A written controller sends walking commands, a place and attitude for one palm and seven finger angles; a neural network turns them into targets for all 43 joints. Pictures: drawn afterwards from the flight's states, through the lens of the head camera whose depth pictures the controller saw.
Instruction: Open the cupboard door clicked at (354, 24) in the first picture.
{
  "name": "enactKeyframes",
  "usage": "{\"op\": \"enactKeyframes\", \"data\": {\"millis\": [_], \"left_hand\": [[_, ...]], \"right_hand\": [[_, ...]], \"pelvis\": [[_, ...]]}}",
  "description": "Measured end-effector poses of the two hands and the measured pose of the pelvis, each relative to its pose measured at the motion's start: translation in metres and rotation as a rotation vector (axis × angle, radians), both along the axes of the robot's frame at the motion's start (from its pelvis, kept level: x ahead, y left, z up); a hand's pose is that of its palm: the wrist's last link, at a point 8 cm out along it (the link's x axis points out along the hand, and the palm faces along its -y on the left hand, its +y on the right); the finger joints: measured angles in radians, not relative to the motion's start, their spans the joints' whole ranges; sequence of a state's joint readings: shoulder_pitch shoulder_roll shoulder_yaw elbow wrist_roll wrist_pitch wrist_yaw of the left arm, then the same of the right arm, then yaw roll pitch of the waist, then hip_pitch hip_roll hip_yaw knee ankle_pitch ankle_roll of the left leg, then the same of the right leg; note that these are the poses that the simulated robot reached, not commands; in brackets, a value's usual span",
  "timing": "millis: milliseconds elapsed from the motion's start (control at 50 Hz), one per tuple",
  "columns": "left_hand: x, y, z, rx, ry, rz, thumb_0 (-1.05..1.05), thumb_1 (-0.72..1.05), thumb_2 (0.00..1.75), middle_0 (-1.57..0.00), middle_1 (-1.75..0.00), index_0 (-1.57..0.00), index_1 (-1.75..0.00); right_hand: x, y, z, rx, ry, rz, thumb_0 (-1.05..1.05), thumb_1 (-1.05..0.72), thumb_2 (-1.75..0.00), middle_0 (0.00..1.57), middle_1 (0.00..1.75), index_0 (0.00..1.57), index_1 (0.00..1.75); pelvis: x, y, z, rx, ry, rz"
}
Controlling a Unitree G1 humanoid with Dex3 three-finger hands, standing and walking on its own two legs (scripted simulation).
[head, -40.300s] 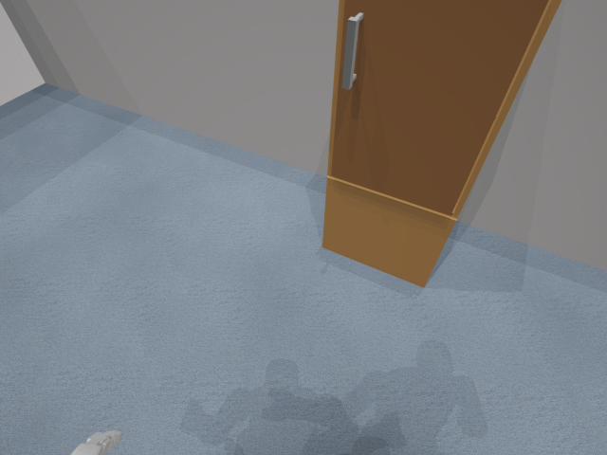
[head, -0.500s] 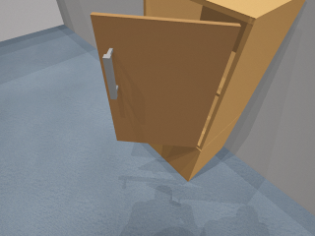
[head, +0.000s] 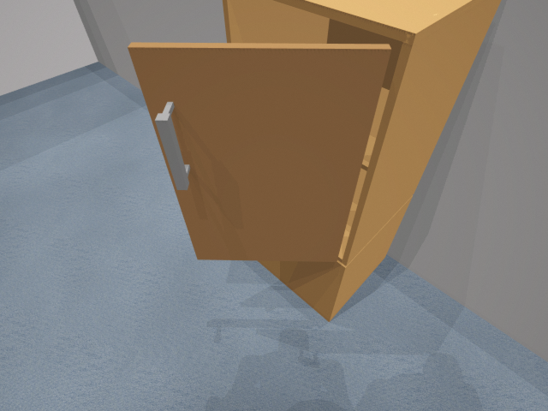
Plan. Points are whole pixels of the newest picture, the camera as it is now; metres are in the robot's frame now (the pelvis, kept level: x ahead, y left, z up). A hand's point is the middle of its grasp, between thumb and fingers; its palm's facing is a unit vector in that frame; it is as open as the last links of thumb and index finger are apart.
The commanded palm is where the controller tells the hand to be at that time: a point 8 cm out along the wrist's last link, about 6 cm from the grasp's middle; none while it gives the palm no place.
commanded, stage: come to a stop and stand still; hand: left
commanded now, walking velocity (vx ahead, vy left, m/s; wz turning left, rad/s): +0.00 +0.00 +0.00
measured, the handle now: (176, 148) +0.53 +0.20 +0.09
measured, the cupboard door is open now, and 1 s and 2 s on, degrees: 43 43 43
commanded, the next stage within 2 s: look again from close up in 0.24 s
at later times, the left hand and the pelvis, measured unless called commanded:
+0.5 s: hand out of the picture +0.01 +0.20 -0.17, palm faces +0.02 -0.98 -0.20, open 7.4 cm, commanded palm none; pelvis +0.00 +0.02 +0.01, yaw +0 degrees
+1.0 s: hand out of the picture +0.03 +0.24 -0.15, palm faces +0.13 -0.97 -0.20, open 7.4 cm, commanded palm +0.09 +0.28 -0.06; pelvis -0.02 +0.05 +0.01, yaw +0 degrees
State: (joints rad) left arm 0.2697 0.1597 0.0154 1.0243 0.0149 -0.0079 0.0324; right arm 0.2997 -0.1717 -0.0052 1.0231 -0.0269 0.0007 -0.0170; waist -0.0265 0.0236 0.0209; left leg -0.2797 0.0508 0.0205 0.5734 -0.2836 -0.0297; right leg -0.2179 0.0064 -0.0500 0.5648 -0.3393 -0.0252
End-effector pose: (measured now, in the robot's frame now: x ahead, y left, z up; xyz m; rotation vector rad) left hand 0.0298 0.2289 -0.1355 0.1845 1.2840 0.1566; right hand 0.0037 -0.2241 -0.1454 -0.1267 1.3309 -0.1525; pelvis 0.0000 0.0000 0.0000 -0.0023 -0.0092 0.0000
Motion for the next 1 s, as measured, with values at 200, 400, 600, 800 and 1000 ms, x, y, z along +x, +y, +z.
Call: {"op": "enactKeyframes", "data": {"millis": [200,400,600,800,1000], "left_hand": [[0.008,0.005,0.001,-0.013,-0.036,-0.003,0.0,0.91,0.9,-0.2,-0.3,-0.2,-0.3],[-0.011,0.016,-0.002,-0.025,0.004,0.009,0.0,0.9,0.9,-0.2,-0.3,-0.2,-0.3],[-0.033,0.032,-0.003,-0.025,0.057,0.02,0.0,0.9,0.9,-0.2,-0.3,-0.2,-0.3],[-0.041,0.045,-0.003,-0.024,0.071,0.02,0.0,0.9,0.9,-0.2,-0.3,-0.2,-0.3],[-0.016,0.055,0.016,-0.02,-0.102,0.097,0.01,0.9,0.9,-0.2,-0.3,-0.2,-0.3]], "right_hand": [[0.028,-0.001,0.011,-0.024,-0.059,0.036,0.01,-0.92,-0.9,0.2,0.3,0.2,0.3],[0.041,0.005,0.019,-0.042,-0.08,0.064,0.01,-0.91,-0.9,0.2,0.3,0.2,0.3],[0.035,0.014,0.023,-0.052,-0.057,0.071,0.0,-0.9,-0.9,0.2,0.3,0.2,0.3],[0.022,0.024,0.024,-0.056,-0.032,0.064,0.0,-0.9,-0.9,0.2,0.3,0.2,0.3],[0.017,0.035,0.027,-0.059,-0.115,0.044,0.01,-0.9,-0.9,0.2,0.3,0.2,0.3]], "pelvis": [[0.003,0.004,0.004,0.004,-0.008,-0.001],[0.0,0.012,0.007,-0.001,-0.013,0.0],[-0.004,0.024,0.009,-0.005,-0.013,0.001],[-0.008,0.037,0.011,-0.005,-0.016,0.0],[-0.016,0.046,0.009,-0.004,-0.019,-0.002]]}}
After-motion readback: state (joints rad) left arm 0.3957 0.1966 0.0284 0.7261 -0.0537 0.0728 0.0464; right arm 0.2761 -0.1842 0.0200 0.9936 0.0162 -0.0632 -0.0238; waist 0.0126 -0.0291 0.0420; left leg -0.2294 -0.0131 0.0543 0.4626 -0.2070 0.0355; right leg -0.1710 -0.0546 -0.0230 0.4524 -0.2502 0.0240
